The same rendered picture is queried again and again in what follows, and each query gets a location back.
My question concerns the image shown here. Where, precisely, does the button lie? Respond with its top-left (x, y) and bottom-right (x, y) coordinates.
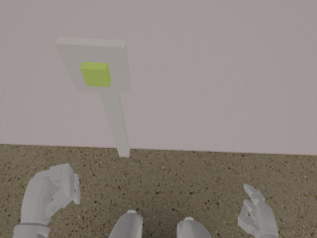
top-left (80, 61), bottom-right (111, 87)

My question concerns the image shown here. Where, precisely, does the panel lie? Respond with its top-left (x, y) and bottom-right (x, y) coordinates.
top-left (55, 37), bottom-right (131, 158)

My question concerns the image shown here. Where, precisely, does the right robot thigh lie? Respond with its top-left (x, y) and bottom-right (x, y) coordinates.
top-left (176, 220), bottom-right (212, 238)

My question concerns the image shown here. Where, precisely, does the right robot hand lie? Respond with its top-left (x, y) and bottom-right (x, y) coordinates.
top-left (238, 183), bottom-right (279, 238)

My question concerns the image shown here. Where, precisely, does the left robot thigh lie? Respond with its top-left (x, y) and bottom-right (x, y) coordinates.
top-left (108, 212), bottom-right (143, 238)

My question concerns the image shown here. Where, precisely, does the left robot hand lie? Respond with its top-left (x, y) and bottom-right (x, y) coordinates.
top-left (20, 163), bottom-right (81, 225)

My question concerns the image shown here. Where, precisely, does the robot left forearm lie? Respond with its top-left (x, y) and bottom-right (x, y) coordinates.
top-left (12, 222), bottom-right (50, 238)

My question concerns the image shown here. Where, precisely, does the robot thigh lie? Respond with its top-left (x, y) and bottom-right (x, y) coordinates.
top-left (108, 212), bottom-right (143, 238)
top-left (176, 220), bottom-right (212, 238)

